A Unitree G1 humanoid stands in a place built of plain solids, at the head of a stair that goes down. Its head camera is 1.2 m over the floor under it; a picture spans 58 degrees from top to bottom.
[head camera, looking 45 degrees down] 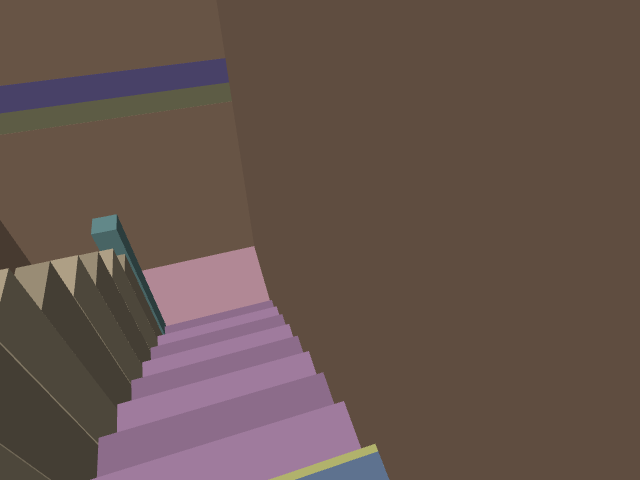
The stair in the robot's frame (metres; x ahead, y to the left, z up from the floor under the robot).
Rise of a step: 0.20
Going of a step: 0.22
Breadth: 0.85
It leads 18 degrees to the left of straight ahead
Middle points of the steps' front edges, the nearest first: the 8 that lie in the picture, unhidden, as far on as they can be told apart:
0.52 0.32 -0.20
0.73 0.39 -0.40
0.94 0.46 -0.60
1.15 0.52 -0.80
1.36 0.59 -1.00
1.57 0.66 -1.20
1.78 0.72 -1.40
1.99 0.79 -1.59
